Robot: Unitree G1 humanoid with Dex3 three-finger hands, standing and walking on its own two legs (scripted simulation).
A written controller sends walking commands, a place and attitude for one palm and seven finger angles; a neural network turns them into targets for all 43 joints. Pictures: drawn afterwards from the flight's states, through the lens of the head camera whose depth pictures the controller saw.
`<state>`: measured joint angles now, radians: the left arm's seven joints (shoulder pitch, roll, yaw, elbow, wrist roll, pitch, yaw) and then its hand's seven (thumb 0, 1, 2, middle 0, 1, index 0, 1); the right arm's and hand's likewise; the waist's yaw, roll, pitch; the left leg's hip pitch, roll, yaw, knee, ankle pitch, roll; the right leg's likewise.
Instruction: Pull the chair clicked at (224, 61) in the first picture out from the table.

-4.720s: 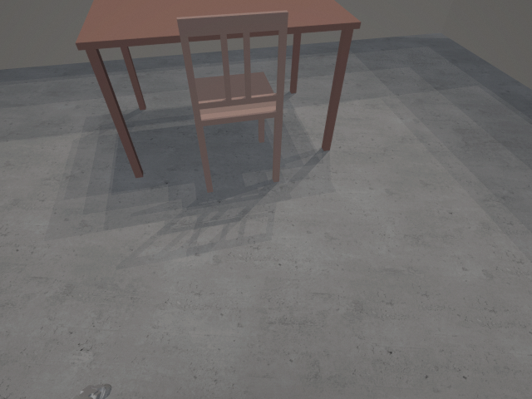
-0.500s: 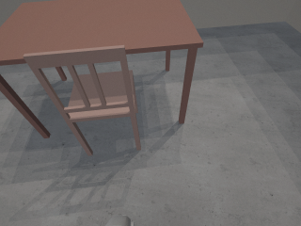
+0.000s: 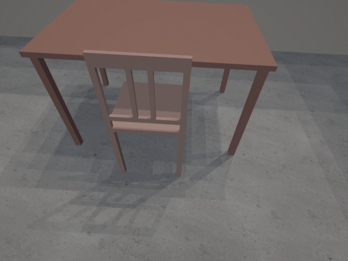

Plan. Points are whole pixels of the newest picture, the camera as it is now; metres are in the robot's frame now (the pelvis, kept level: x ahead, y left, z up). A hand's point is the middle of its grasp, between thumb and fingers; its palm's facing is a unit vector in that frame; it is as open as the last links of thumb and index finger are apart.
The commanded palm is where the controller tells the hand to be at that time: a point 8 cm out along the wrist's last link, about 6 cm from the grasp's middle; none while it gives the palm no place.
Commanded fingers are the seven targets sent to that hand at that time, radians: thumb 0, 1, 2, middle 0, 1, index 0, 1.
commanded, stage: take the last steps up to it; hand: left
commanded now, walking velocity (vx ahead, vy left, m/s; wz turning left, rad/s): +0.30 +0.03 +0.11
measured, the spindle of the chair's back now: (132, 95) +0.76 +0.23 -0.11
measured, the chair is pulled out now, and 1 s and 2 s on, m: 0.00 0.00 0.00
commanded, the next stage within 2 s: come to a stop and stand still in 0.88 s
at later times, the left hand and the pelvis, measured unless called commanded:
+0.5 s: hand out of the picture +0.00 +0.15 -0.17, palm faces +0.21 -0.97 -0.14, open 7.4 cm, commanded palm none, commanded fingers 0.00 0.90 0.90 -0.20 -0.30 -0.20 -0.30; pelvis +0.12 +0.03 -0.01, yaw +6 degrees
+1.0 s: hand (109, 183) +0.37 +0.24 -0.16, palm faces +0.05 -0.97 -0.22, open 7.4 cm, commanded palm none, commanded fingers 0.00 0.90 0.90 -0.20 -0.30 -0.20 -0.30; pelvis +0.28 +0.05 -0.01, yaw +2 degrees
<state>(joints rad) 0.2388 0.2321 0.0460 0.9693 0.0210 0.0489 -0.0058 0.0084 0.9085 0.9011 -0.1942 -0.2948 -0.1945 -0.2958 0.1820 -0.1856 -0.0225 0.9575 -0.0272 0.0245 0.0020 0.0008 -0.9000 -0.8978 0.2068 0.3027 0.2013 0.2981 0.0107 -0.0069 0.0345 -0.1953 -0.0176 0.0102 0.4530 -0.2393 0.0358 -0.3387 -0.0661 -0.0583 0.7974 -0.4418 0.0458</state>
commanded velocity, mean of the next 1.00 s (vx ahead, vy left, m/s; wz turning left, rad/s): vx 0.23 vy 0.00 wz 0.00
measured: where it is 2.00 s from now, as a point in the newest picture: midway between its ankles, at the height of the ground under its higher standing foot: (155, 256)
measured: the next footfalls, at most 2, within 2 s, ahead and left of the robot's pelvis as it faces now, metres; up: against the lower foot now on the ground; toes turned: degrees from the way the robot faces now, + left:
right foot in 0.08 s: +0.04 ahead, -0.12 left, +0.00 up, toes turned -4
left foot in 0.54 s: +0.23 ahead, +0.17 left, +0.00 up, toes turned +13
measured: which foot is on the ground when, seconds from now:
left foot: down 0.00-0.08, up 0.10-0.52, down 0.54-1.00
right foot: up 0.00-0.06, down 0.08-0.56, up 0.58-1.00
